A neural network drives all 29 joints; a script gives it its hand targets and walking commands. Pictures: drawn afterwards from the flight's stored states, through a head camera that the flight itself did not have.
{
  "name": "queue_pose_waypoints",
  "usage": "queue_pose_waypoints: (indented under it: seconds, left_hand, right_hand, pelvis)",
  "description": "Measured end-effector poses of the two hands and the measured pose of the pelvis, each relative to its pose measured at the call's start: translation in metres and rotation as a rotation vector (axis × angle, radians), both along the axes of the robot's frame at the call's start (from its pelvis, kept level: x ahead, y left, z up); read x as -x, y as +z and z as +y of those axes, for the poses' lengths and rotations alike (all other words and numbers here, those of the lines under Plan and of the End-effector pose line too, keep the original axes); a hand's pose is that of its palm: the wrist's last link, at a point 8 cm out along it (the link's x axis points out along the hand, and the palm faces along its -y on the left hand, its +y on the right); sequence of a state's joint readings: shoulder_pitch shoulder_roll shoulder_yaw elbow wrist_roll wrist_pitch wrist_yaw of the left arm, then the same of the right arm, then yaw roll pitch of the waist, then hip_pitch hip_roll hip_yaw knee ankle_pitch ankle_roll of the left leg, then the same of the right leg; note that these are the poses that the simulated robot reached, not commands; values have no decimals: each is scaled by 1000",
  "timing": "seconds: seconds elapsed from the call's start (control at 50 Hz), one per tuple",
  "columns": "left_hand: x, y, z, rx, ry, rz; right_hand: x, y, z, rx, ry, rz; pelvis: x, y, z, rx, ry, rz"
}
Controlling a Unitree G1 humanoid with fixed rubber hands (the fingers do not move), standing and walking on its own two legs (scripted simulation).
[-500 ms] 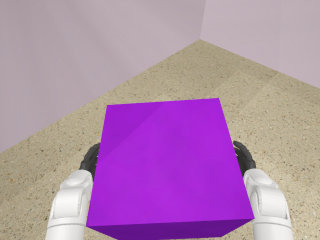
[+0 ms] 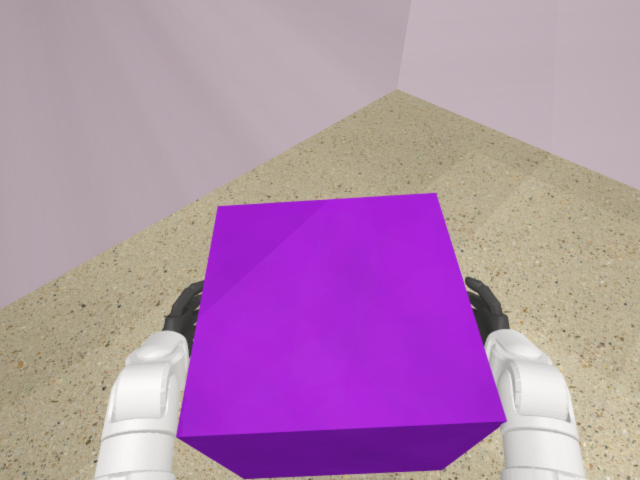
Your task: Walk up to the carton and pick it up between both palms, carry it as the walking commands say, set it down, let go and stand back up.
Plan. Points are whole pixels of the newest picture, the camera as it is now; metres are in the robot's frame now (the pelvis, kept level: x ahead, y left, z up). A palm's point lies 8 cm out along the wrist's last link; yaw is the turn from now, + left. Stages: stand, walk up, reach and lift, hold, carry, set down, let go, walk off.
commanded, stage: hold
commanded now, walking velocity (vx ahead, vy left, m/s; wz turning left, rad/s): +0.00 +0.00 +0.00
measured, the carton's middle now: (334, 344) +0.30 +0.00 -0.03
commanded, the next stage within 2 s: carry in 0.22 s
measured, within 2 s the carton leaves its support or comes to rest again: neither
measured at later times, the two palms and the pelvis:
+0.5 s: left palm (195, 334) +0.27 +0.17 +0.05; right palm (521, 338) +0.27 -0.22 +0.06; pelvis +0.00 -0.02 -0.02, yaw +0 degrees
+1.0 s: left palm (184, 380) +0.21 +0.17 +0.06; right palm (529, 354) +0.25 -0.22 +0.06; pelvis -0.01 -0.03 -0.02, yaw +3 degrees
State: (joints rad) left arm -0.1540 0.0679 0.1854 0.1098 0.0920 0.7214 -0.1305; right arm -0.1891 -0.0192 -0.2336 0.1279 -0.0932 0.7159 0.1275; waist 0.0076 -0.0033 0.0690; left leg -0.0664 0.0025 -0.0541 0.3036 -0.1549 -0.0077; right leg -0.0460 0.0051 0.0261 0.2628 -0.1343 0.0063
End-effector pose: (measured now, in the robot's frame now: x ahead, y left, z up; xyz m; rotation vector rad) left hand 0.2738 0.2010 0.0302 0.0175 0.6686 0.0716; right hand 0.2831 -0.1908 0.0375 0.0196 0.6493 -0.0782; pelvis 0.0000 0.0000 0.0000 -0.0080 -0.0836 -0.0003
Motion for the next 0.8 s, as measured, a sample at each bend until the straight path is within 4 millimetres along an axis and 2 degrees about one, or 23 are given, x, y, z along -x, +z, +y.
queue_pose_waypoints:
  seconds: [0.24,0.42,0.54,0.66,0.8]
  left_hand:
    - [-2,1,-1,0,-1,-3]
    - [-6,17,-13,29,10,-41]
    - [13,26,-36,38,35,-17]
    - [37,23,-58,43,72,18]
    - [57,24,-57,40,119,36]
  right_hand:
    - [0,0,-1,2,0,-2]
    - [2,20,-11,27,-20,-40]
    - [20,23,-33,-8,-41,-17]
    - [37,17,-54,-53,-57,19]
    - [41,17,-52,-67,-27,39]
  pelvis:
    - [-3,-1,3,-1,-3,19]
    - [-2,-16,-10,-9,-10,121]
    - [0,-22,-28,4,1,137]
    - [8,-28,-44,10,22,145]
    - [14,-26,-49,-3,39,145]
